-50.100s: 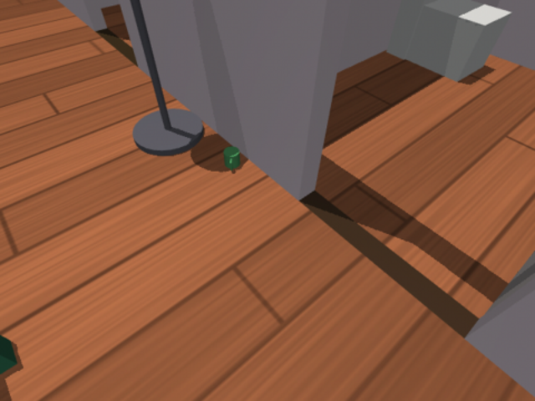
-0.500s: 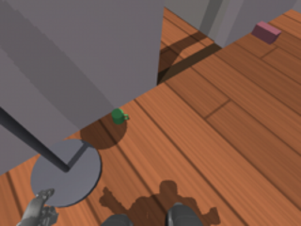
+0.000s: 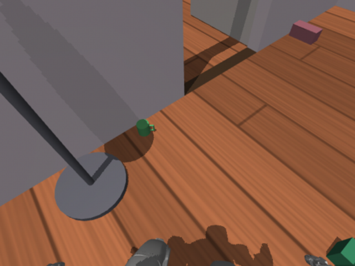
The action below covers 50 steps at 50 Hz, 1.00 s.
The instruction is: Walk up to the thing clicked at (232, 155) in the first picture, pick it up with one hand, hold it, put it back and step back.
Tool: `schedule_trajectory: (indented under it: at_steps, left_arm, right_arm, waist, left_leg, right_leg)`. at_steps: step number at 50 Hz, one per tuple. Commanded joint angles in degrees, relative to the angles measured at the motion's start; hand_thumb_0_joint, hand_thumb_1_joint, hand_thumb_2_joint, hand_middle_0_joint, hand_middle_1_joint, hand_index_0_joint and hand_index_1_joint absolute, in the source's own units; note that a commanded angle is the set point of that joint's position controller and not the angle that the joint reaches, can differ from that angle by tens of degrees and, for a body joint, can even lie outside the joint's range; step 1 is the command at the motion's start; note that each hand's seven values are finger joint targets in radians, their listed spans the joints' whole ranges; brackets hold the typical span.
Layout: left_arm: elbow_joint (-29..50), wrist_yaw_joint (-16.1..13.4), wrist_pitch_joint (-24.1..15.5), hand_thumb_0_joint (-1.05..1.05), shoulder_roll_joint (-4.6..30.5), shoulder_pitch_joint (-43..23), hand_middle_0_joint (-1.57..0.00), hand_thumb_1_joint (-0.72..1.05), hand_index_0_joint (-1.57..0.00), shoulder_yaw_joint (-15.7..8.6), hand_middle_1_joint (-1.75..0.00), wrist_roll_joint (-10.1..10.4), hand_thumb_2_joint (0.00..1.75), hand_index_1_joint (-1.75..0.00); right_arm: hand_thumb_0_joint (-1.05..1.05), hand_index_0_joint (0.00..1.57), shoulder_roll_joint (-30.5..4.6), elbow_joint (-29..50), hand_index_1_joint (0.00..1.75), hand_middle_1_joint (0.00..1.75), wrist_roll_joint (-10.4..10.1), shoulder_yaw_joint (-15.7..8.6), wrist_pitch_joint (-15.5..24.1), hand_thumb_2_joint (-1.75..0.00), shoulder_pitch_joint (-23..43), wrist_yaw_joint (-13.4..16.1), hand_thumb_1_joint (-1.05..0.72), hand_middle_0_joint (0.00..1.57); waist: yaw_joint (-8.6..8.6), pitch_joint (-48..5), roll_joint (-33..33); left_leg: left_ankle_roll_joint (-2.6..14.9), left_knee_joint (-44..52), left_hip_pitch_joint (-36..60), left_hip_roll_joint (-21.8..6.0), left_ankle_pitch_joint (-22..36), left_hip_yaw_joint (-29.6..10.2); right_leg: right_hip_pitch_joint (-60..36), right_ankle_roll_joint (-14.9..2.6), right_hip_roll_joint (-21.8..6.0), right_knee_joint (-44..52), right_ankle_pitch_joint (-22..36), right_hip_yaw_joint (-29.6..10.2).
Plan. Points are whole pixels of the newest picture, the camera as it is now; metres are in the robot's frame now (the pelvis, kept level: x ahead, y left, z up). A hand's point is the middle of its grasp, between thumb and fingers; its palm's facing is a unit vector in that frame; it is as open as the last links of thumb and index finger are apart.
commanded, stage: step back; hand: left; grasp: from above
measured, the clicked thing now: (145, 127) +1.01 +0.29 -0.72
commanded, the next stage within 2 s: stand in 1.02 s
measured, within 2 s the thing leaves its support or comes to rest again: neither
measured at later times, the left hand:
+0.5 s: hand out of the picture -0.01 +0.27 -0.14, palm faces +0.07 -0.92 -0.38, open 7.4 cm
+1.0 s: hand out of the picture +0.09 +0.29 -0.14, palm faces +0.03 -0.92 -0.39, open 7.4 cm
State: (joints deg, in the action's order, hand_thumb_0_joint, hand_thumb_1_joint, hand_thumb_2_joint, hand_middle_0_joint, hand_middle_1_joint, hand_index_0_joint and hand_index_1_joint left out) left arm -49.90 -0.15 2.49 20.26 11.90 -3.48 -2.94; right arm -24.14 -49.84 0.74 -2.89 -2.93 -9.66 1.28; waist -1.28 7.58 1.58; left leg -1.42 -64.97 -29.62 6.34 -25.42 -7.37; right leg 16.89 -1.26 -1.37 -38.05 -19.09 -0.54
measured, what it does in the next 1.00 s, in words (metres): steps on the spot: left foot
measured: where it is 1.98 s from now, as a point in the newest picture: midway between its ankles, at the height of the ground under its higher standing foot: outside the picture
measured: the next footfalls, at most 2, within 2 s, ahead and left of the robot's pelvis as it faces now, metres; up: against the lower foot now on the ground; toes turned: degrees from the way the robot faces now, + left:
left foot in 0.16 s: +0.01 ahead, +0.14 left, +0.00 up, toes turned +5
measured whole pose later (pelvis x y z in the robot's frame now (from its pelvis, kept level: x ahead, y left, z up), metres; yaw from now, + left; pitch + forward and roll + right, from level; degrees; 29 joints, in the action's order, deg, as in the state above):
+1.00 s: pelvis -0.01 +0.02 +0.01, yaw +3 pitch -2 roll +0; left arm -59.5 -0.5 -1.9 21.7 4.7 -1.3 -0.7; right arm -19.1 -60.8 0.9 -2.2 0.8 -3.7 0.0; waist -0.1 4.5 0.2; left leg 0.2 -30.8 -10.7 -0.8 -18.0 2.2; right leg 11.4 0.8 -0.9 -31.0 -17.4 -0.9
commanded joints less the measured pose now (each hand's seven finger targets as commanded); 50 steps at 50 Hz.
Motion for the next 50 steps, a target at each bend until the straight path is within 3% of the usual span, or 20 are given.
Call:
schedule_trajectory:
  at_steps: [1, 4, 7, 8, 9, 10, 12, 15, 19, 21, 22, 23, 30, 31, 32, 33, 34, 38, 40, 50]
  left_arm:
    - [5.8, -1.3, -2.8, 0.0, 16.2, -1.7, -0.2, 0.9, -0.2, -5.3, -0.3, -0.2, 0.9, -0.3]
    - [4.7, -0.7, -2.8, 0.0, 18.1, -1.4, -0.2, 0.9, -0.2, -5.4, -0.3, -0.1, 0.9, -0.3]
    - [4.2, 0.0, -2.1, 0.0, 15.6, -2.0, -0.2, 0.9, -0.2, -3.5, -0.3, 0.4, 0.9, -0.3]
    - [4.1, 0.1, -2.0, 0.0, 12.3, -0.5, -0.2, 0.9, -0.2, -2.5, -0.3, 0.8, 0.9, -0.3]
    - [4.5, 0.0, -2.2, 0.0, 11.6, -5.7, -0.2, 0.9, -0.2, -2.4, -0.3, 1.8, 0.9, -0.3]
    - [4.1, -0.1, -2.5, 0.0, 16.1, -9.4, -0.2, 0.9, -0.2, -4.0, -0.3, 1.3, 0.9, -0.3]
    - [1.5, 0.9, -3.0, 0.0, 13.0, -3.6, -0.2, 0.9, -0.2, -3.1, -0.3, 2.2, 0.9, -0.3]
    - [-0.4, 1.4, -3.8, 0.0, 13.0, -2.5, -0.2, 0.9, -0.2, -3.0, -0.3, 1.7, 0.9, -0.3]
    - [-3.4, 0.4, -4.9, 0.0, 12.0, 1.1, -0.2, 0.9, -0.2, -3.2, -0.3, 1.0, 0.9, -0.3]
    - [-3.8, -0.2, -5.6, 0.0, 18.5, 3.0, -0.2, 0.9, -0.2, -4.4, -0.3, 0.6, 0.9, -0.3]
    - [-2.6, 0.0, -5.8, 0.0, 20.4, 0.0, -0.2, 0.9, -0.2, -4.7, -0.3, 0.5, 0.9, -0.3]
    - [-1.4, -0.1, -6.0, 0.0, 19.3, -2.6, -0.2, 0.9, -0.2, -4.5, -0.3, 0.8, 0.9, -0.3]
    - [-1.4, 0.2, -5.2, 0.0, 14.2, -6.1, -0.2, 0.9, -0.2, -1.9, -0.3, 1.4, 0.9, -0.3]
    - [-1.4, 0.3, -4.9, 0.0, 11.8, -5.8, -0.2, 0.9, -0.2, -0.9, -0.3, 1.7, 0.9, -0.3]
    - [-1.3, 0.2, -4.7, 0.0, 9.0, -5.2, -0.2, 0.9, -0.2, -0.1, -0.3, 2.7, 0.9, -0.3]
    - [-2.6, -0.3, -4.4, 0.0, 12.9, -5.7, -0.2, 0.9, -0.2, -1.4, -0.3, 2.5, 0.9, -0.3]
    - [-3.5, -0.2, -4.6, 0.0, 12.9, -4.3, -0.2, 0.9, -0.2, -1.2, -0.3, 2.4, 0.9, -0.3]
    - [-6.0, -0.7, -6.2, 0.0, 12.8, -1.0, -0.2, 0.9, -0.2, -1.3, -0.3, 2.5, 0.9, -0.3]
    - [-5.8, -0.8, -6.2, 0.0, 15.6, -3.5, -0.2, 0.9, -0.2, -1.7, -0.3, 2.5, 0.9, -0.3]
    - [-6.6, -1.1, -5.2, 0.0, 13.4, -8.2, -0.2, 0.9, -0.2, -0.3, -0.3, 2.6, 0.9, -0.3]
  right_arm:
    - [0.0, 0.2, -9.5, 3.5, 0.3, 0.3, 0.9, -2.7, 1.9, -0.9, 0.9, 0.0, -0.9, 0.2]
    - [0.0, 0.2, -9.5, 2.1, 0.3, 0.3, 1.4, -3.0, 2.8, -0.9, 0.8, -0.8, -0.9, 0.2]
    - [0.0, 0.2, -9.0, -3.1, 0.3, 0.3, 1.2, -3.9, 3.7, -0.9, -7.1, -1.2, -0.9, 0.2]
    - [0.0, 0.2, -11.3, -3.5, 0.3, 0.3, 2.1, -4.7, 4.2, -0.9, -8.4, -0.9, -0.9, 0.2]
    - [0.0, 0.2, -16.5, -1.9, 0.3, 0.3, 2.2, -4.9, 4.4, -0.9, -4.7, -0.9, -0.9, 0.2]
    - [0.0, 0.2, -17.1, -0.9, 0.3, 0.3, 1.8, -5.0, 4.7, -0.9, -1.8, -1.1, -0.9, 0.2]
    - [0.0, 0.2, -11.2, -0.6, 0.3, 0.3, 2.0, -3.0, 5.8, -0.9, 3.3, -0.8, -0.9, 0.2]
    - [0.0, 0.2, -11.5, -1.4, 0.3, 0.3, 2.1, -3.5, 5.5, -0.9, 1.9, -1.2, -0.9, 0.2]
    - [0.0, 0.2, -9.1, -1.1, 0.3, 0.3, 1.3, -2.8, 3.8, -0.9, 1.4, -1.5, -0.9, 0.2]
    - [0.0, 0.2, -5.7, -0.5, 0.3, 0.3, 0.8, -1.8, 3.7, -0.9, 1.7, -1.2, -0.9, 0.2]
    - [0.0, 0.2, -8.1, -1.4, 0.3, 0.3, 1.1, -2.8, 3.7, -0.9, 1.1, -1.0, -0.9, 0.2]
    - [0.0, 0.2, -9.1, -2.0, 0.3, 0.3, 1.1, -3.1, 3.9, -0.9, -0.7, -1.1, -0.9, 0.2]
    - [0.0, 0.2, -6.8, -5.7, 0.3, 0.3, 1.6, -3.4, 5.2, -0.9, -4.7, -1.4, -0.9, 0.2]
    - [0.0, 0.2, -8.0, -5.8, 0.3, 0.3, 1.9, -3.8, 5.5, -0.9, -4.2, -1.0, -0.9, 0.2]
    - [0.0, 0.2, -11.0, -4.7, 0.3, 0.3, 2.0, -3.7, 5.8, -0.9, -0.7, -0.8, -0.9, 0.2]
    - [0.0, 0.2, -13.6, -4.0, 0.3, 0.3, 1.4, -4.0, 5.8, -0.9, 1.8, -1.0, -0.9, 0.2]
    - [0.0, 0.2, -12.4, -3.8, 0.3, 0.3, 1.3, -3.7, 5.8, -0.9, 4.3, -1.0, -0.9, 0.2]
    - [0.0, 0.2, -8.6, -4.7, 0.3, 0.3, 0.2, -2.1, 5.6, -0.9, 5.7, -0.8, -0.9, 0.2]
    - [0.0, 0.2, -7.5, -5.4, 0.3, 0.3, -0.2, -2.1, 5.3, -0.9, 3.1, -0.5, -0.9, 0.2]
    - [0.0, 0.2, -7.5, -7.9, 0.3, 0.3, 0.2, -2.0, 4.7, -0.9, 8.4, -0.6, -0.9, 0.2]
  waist:
    - [-2.8, -6.7, -10.9]
    - [-2.86, -6.0, -13.1]
    - [1.49, -6.6, -6.9]
    - [2.07, -7.4, 2.9]
    - [3.58, -4.3, 10.7]
    - [3.87, 1.5, 4.9]
    - [-0.19, -1.3, 1.7]
    - [1.64, -3.8, 7.3]
    - [-0.82, -4.5, 3.4]
    - [-2.06, -5.3, -10.0]
    - [-1.25, -2.4, -9.2]
    - [0.01, -1.4, -5.9]
    - [3.1, -7.3, -6.8]
    - [3.15, -7.6, -1.7]
    - [1.99, -7.8, 6.8]
    - [1.79, -5.8, 5.5]
    - [0.29, -5.3, 3.4]
    - [-0.9, -11.7, 4.3]
    - [1.14, -13.9, 0.2]
    - [0.82, -10.5, -2.2]
  left_leg:
    - [-0.58, 9.4, -2.9, -3.2, -3.0, 1.9]
    - [0.72, 24.4, 6.6, -6.0, -7.5, 5.0]
    - [3.4, 44.2, 25.8, -4.2, 3.4, 7.0]
    - [5.83, 48.0, 32.1, -11.9, -6.6, -7.5]
    - [13.09, 55.5, 19.0, -25.9, -27.5, -27.6]
    - [15.94, 56.9, 7.9, -27.3, -27.8, -28.1]
    - [11.3, 51.0, 15.0, -19.0, -7.7, -12.8]
    - [10.09, 49.1, 12.1, -17.2, -7.1, -7.0]
    - [7.11, 38.0, 7.3, -14.1, -3.2, -1.4]
    - [2.93, 21.8, -0.9, -5.0, -6.7, 4.6]
    - [2.04, 15.8, 3.0, -6.4, -8.5, 3.4]
    - [2.04, 14.4, 3.2, -7.8, -6.2, 1.6]
    - [2.17, 39.4, 23.8, -6.3, 8.5, 7.2]
    - [2.93, 43.5, 25.5, -10.6, 9.4, 0.7]
    - [6.9, 49.9, 22.9, -20.8, 4.5, -14.0]
    - [12.08, 50.4, 15.1, -25.2, 1.0, -16.4]
    - [12.65, 48.6, 13.3, -24.4, 3.8, -13.6]
    - [4.3, 35.2, 18.3, -14.5, 36.8, 2.4]
    - [2.59, 34.9, 18.9, -11.7, 30.1, 4.6]
    - [3.9, 39.9, 20.6, -13.3, 25.7, 4.3]
  right_leg:
    - [-10.1, -9.77, -12.5, 14.9, -6.5, -14.9]
    - [-5.1, -10.11, -15.0, 17.6, -16.6, -17.1]
    - [5.8, -4.98, -8.9, 10.7, -15.5, -8.3]
    - [15.8, -2.03, -4.8, 0.2, -15.8, -4.1]
    - [17.9, 0.88, 0.8, -7.9, -13.6, 2.4]
    - [12.7, 0.74, -1.7, -13.0, -12.0, -4.9]
    - [10.3, 0.28, -1.2, -12.2, -4.7, -4.4]
    - [1.0, 0.89, 0.0, -2.4, -5.7, 0.5]
    - [-12.6, -0.23, 2.7, 14.8, 0.9, 1.1]
    - [-12.3, -7.58, -13.4, 23.5, -17.3, -26.1]
    - [-3.0, -12.28, -19.9, 25.8, -22.3, -31.5]
    - [-2.4, -12.74, -19.3, 24.7, -20.3, -29.1]
    - [4.9, -4.89, -8.4, 11.2, 4.5, -7.4]
    - [7.2, -2.85, -5.6, 6.0, 7.1, -4.5]
    - [9.3, 0.16, 0.3, 0.2, 1.1, -0.5]
    - [4.4, 0.33, 0.0, -3.7, -9.0, -0.5]
    - [0.6, 0.16, -0.3, -2.7, -7.9, -1.0]
    - [-11.1, -0.57, -2.9, 12.2, 22.1, -3.8]
    - [-11.5, -3.08, -6.3, 8.7, 28.4, -7.6]
    - [-8.7, -1.41, -4.6, 10.8, 23.3, -5.6]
